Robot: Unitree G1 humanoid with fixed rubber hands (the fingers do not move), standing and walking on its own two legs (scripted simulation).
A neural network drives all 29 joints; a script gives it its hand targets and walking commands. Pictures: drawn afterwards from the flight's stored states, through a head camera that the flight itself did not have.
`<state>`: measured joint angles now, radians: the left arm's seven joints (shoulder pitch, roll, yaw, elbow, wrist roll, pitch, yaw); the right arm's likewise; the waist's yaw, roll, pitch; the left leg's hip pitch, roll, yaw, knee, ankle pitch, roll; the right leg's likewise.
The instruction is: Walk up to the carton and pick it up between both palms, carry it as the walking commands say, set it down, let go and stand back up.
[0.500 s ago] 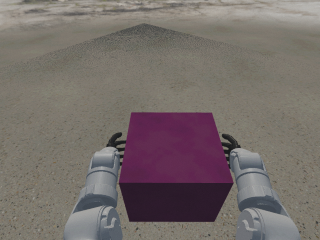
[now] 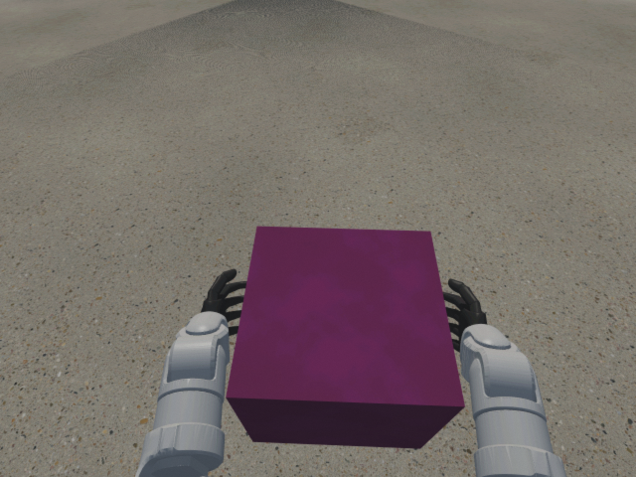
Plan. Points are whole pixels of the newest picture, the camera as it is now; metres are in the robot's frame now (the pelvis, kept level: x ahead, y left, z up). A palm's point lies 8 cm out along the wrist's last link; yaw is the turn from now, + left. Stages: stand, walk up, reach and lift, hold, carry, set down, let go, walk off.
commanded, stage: reach and lift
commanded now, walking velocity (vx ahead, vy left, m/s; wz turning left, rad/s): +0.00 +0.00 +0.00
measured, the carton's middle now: (339, 339) +0.32 +0.01 -0.01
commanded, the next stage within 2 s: hold in 0.12 s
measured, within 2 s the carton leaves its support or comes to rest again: neither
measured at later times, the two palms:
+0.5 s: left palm (211, 366) +0.25 +0.17 +0.03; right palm (479, 368) +0.26 -0.17 +0.03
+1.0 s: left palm (210, 346) +0.27 +0.17 +0.05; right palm (483, 363) +0.25 -0.17 +0.05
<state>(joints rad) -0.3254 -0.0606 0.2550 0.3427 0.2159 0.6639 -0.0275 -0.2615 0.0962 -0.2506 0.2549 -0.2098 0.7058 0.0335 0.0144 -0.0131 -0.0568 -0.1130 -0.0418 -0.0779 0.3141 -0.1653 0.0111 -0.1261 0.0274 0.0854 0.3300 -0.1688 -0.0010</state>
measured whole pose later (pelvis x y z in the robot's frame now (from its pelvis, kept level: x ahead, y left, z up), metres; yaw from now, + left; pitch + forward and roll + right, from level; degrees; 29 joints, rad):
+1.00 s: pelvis -0.03 -0.01 -0.01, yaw +0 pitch -7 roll +0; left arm -0.35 -0.06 0.28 0.36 0.28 0.70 -0.07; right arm -0.27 0.14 -0.30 0.26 -0.25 0.73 0.03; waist 0.02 -0.03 0.00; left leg -0.10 -0.04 -0.09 0.42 -0.18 0.00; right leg -0.11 0.05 0.09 0.42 -0.18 -0.01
